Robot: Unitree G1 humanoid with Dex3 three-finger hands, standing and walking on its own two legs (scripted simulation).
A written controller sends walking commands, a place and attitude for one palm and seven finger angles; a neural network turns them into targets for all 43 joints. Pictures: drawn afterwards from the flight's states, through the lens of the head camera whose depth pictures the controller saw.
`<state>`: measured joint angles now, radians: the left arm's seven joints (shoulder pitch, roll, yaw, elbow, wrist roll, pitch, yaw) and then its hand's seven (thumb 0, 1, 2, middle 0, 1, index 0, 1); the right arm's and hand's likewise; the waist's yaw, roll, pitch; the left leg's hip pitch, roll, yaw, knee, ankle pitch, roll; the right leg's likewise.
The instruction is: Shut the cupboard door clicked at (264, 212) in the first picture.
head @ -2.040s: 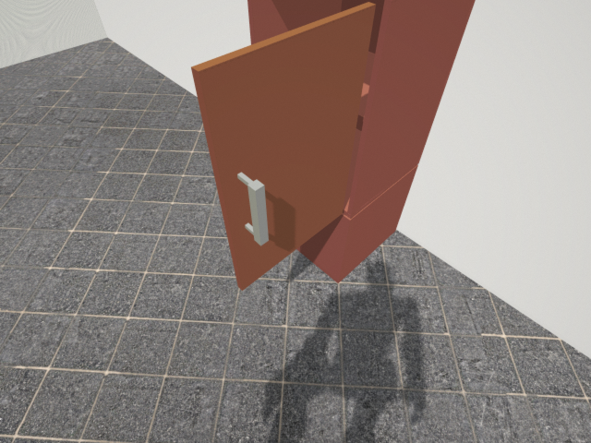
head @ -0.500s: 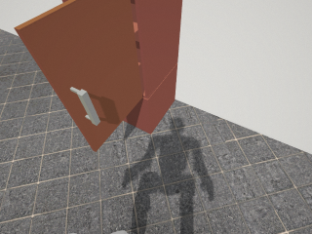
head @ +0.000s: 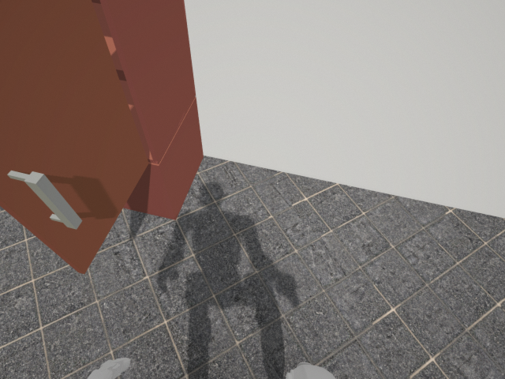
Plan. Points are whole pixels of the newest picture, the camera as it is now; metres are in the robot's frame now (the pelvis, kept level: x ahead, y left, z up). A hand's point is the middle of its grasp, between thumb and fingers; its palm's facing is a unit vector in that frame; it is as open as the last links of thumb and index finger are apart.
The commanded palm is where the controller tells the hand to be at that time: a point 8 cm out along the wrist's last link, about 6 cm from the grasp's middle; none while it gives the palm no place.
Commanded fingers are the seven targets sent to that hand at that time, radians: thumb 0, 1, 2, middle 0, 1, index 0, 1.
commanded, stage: walk to a spot facing it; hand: left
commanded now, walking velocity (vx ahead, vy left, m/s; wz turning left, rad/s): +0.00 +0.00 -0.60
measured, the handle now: (47, 201) +0.40 +0.43 -0.05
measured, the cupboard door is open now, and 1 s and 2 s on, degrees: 90 90 90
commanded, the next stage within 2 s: turn to face it in 1.58 s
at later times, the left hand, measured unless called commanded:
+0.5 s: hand (174, 356) +0.17 +0.15 -0.17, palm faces -0.32 -0.93 -0.16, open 7.4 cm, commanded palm none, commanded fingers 0.00 0.90 0.90 -0.20 -0.30 -0.20 -0.30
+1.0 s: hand (291, 271) +0.34 -0.06 -0.17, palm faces -0.58 -0.79 -0.20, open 7.3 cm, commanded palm none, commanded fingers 0.00 0.90 0.90 -0.20 -0.30 -0.20 -0.30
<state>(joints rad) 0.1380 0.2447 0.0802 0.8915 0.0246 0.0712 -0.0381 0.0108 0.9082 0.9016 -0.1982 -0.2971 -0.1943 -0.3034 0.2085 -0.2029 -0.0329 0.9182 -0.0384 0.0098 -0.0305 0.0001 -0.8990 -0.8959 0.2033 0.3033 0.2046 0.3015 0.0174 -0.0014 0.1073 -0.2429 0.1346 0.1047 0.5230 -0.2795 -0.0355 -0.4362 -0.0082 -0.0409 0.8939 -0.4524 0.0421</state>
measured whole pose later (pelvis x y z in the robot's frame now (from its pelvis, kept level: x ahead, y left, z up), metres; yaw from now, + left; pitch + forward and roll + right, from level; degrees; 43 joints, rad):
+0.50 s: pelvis +0.03 -0.01 +0.00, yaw -19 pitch +1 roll -2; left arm 0.20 0.24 0.09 0.93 0.04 0.06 -0.05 0.01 0.91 0.90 -0.20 -0.30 -0.20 -0.30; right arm 0.31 -0.20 -0.03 0.92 -0.04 -0.04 -0.02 0.00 -0.90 -0.90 0.20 0.30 0.20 0.30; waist -0.01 -0.03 0.04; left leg -0.21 0.07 0.10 0.51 -0.32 0.01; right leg -0.52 0.02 0.02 1.05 -0.38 -0.01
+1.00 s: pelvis +0.15 -0.15 +0.00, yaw -35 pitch +0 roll +0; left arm 0.14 0.18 0.06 0.96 0.02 -0.03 0.00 0.00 0.93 0.90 -0.20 -0.30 -0.20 -0.30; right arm 0.28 -0.17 -0.05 1.01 -0.03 0.00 0.00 0.01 -0.90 -0.90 0.20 0.30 0.20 0.30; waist -0.06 0.00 0.10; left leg -0.51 0.16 0.05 1.07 -0.33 -0.04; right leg -0.28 0.04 -0.08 0.50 -0.23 -0.07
